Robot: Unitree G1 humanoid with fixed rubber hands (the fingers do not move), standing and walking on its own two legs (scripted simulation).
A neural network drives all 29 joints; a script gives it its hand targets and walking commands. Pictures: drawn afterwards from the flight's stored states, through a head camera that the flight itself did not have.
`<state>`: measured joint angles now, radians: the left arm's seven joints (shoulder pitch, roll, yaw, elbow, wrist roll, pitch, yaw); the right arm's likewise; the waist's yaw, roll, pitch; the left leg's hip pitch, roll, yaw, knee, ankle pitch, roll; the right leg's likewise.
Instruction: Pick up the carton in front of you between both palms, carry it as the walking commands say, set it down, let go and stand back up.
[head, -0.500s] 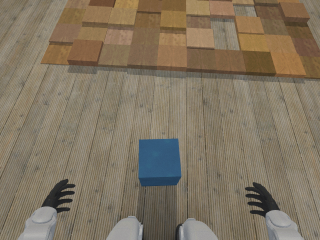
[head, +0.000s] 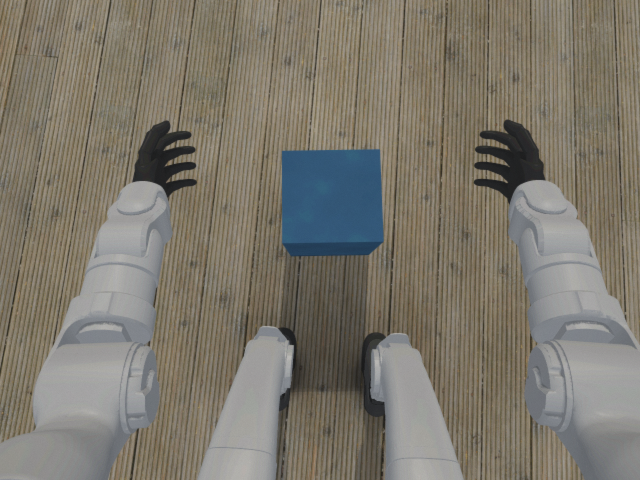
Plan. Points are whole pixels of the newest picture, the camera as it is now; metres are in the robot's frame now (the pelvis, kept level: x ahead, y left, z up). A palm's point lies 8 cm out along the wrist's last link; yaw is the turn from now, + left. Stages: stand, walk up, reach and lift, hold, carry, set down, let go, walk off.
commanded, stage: reach and lift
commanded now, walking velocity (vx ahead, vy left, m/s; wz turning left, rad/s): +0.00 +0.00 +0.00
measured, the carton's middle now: (330, 209) +0.51 +0.01 -0.54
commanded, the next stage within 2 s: none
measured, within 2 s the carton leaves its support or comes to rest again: neither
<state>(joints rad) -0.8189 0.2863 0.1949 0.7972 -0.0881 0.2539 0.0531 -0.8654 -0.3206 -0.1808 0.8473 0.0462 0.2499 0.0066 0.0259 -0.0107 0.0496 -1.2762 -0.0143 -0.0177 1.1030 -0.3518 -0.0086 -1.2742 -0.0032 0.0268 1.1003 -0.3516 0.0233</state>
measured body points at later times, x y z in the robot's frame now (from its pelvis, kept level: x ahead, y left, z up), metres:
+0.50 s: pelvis +0.01 -0.01 -0.05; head +0.35 +0.00 +0.25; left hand +0.52 +0.20 -0.21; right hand +0.54 -0.18 -0.21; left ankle +0.08 +0.12 -0.63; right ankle +0.08 -0.13 -0.63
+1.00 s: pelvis -0.04 +0.00 -0.26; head +0.33 +0.01 -0.02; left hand +0.51 +0.20 -0.44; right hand +0.54 -0.18 -0.43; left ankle +0.07 +0.12 -0.63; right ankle +0.07 -0.13 -0.63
